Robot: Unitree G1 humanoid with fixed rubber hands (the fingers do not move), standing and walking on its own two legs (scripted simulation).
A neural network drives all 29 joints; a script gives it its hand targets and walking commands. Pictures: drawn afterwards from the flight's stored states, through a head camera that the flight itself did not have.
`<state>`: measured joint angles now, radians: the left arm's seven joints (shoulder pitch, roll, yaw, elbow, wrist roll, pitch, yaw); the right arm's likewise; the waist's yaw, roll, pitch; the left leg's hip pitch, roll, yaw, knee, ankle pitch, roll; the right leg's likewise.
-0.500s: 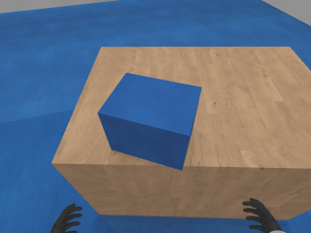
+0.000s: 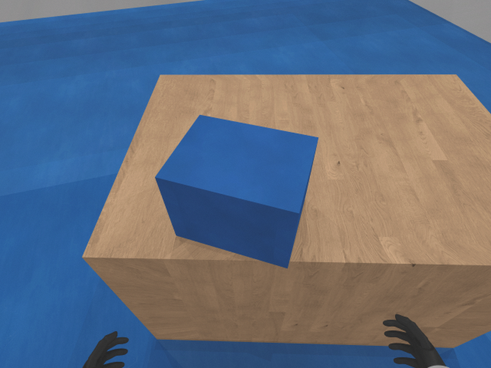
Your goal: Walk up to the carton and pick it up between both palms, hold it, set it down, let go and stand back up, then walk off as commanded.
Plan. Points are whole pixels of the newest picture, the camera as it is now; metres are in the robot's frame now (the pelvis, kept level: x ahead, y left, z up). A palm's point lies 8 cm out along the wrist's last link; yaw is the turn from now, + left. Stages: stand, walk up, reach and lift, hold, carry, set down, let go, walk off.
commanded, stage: stand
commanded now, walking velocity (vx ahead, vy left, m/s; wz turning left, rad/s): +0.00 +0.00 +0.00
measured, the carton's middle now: (242, 189) +0.45 +0.04 +0.00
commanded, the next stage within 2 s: walk off in 0.30 s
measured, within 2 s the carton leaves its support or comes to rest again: neither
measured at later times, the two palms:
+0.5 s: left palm out of the picture +0.09 +0.28 -0.09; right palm out of the picture +0.13 -0.26 -0.08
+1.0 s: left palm out of the picture -0.02 +0.26 -0.08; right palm out of the picture +0.03 -0.32 -0.12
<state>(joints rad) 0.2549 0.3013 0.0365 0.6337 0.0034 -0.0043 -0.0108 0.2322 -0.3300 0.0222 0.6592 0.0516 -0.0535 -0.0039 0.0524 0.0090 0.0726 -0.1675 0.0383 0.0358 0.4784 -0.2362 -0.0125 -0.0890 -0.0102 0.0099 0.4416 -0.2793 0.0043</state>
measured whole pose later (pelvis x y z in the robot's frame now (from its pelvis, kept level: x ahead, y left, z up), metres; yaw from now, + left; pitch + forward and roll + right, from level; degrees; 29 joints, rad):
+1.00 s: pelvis -0.10 -0.04 -0.01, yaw +0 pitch -3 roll +4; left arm 0.26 0.35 0.04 0.69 0.00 0.02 0.01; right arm 0.22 -0.40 0.01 0.70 0.05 0.04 0.00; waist 0.05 0.02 0.10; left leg -0.47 -0.10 0.02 1.19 -0.44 0.00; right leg -0.32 -0.03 0.01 0.65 -0.27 -0.04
